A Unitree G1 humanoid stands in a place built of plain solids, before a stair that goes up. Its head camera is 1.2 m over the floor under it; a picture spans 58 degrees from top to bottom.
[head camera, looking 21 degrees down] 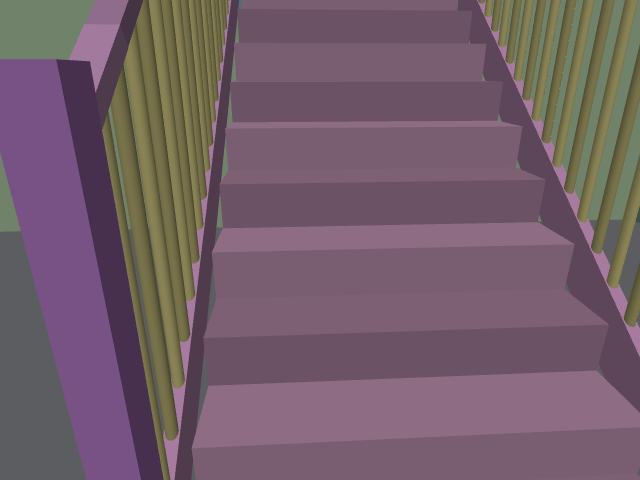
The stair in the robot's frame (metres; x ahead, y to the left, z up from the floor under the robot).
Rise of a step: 0.17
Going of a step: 0.23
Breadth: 1.20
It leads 3 degrees to the left of straight ahead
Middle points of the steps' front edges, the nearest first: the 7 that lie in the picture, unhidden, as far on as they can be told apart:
0.85 -0.28 0.33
1.08 -0.27 0.50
1.31 -0.25 0.67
1.54 -0.24 0.84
1.77 -0.23 1.00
2.00 -0.21 1.17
2.23 -0.20 1.34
